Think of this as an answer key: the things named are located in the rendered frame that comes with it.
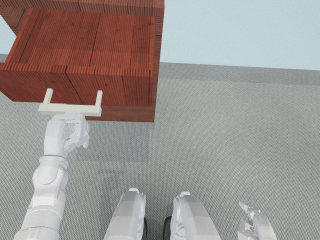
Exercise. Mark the cabinet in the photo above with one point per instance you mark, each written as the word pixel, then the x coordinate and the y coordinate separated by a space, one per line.
pixel 15 11

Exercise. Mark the left robot hand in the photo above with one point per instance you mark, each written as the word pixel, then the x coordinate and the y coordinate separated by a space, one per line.
pixel 60 127

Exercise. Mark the handle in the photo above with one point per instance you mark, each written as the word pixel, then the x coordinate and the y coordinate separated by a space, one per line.
pixel 46 108

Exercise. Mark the robot left thigh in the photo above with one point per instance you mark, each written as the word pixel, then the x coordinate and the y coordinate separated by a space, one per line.
pixel 124 222

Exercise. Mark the robot thigh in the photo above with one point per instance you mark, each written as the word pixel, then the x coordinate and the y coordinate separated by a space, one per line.
pixel 197 223
pixel 124 222

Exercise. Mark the left robot forearm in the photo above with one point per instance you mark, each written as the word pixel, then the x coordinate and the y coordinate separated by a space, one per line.
pixel 45 211

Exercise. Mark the robot right thigh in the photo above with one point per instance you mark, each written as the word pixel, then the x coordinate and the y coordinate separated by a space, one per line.
pixel 197 223

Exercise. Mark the drawer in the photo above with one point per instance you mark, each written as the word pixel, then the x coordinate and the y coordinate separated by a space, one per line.
pixel 77 54

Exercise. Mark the right robot hand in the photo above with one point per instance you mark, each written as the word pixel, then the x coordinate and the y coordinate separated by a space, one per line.
pixel 259 229

